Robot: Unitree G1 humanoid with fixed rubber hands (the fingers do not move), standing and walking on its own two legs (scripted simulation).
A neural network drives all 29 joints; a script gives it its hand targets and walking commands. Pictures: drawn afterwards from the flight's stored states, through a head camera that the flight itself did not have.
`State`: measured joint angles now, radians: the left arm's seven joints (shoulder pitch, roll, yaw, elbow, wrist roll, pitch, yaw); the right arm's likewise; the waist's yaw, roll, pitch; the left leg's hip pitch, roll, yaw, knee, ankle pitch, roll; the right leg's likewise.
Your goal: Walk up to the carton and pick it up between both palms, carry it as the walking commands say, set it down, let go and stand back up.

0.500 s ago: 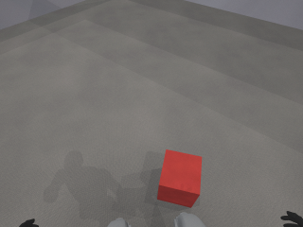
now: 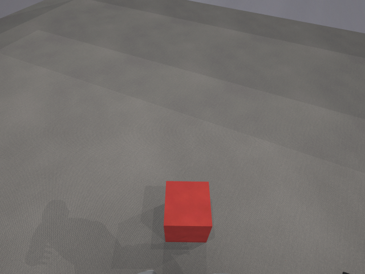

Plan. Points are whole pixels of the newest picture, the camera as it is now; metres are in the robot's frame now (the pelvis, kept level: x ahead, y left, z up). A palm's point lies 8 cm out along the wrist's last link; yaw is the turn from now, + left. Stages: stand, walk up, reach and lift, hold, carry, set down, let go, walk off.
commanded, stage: walk up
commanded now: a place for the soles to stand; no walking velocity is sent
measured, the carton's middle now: (186, 212) +0.50 -0.01 -0.62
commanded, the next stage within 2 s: none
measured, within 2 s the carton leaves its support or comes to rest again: neither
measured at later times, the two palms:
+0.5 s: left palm (68, 256) +0.17 +0.27 -0.06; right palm out of the picture +0.15 -0.39 -0.08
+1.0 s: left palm (62, 252) +0.18 +0.29 -0.07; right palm out of the picture +0.13 -0.37 -0.06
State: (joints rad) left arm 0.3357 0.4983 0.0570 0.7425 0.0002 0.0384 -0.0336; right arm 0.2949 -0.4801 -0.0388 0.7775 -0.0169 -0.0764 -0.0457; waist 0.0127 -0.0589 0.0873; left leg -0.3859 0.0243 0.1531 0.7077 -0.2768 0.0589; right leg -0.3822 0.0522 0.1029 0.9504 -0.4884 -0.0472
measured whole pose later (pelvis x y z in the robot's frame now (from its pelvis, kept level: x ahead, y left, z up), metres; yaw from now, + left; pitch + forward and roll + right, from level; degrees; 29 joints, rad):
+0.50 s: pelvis +0.05 -0.06 +0.01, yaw -3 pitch +0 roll +1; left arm 0.16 0.46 -0.01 0.88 0.00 -0.06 0.01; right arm 0.11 -0.46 -0.02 0.87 0.01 -0.01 0.02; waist 0.00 0.03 0.06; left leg -0.30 0.09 0.08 0.60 -0.29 -0.03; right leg -0.28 0.01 0.05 0.63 -0.35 0.00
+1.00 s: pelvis +0.04 -0.03 +0.03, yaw -5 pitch -2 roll +0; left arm 0.05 0.45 -0.01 1.05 0.00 -0.02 0.00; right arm 0.03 -0.43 -0.01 1.06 -0.01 0.00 0.03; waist -0.01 -0.02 0.06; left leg -0.18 0.06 0.11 0.42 -0.20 -0.01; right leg -0.18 -0.02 0.08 0.43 -0.22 0.04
